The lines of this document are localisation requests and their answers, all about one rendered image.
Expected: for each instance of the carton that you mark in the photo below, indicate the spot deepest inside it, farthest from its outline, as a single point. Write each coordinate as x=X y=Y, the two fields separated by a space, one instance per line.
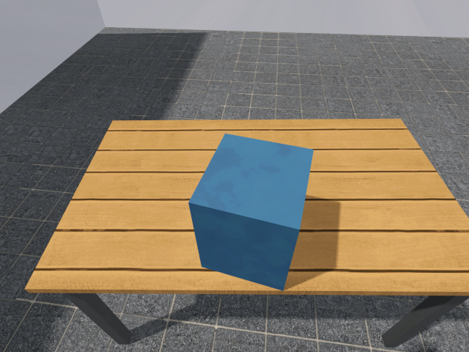
x=248 y=206

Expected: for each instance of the table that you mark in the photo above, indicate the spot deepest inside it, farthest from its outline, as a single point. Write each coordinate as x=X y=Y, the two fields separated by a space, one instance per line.
x=377 y=220

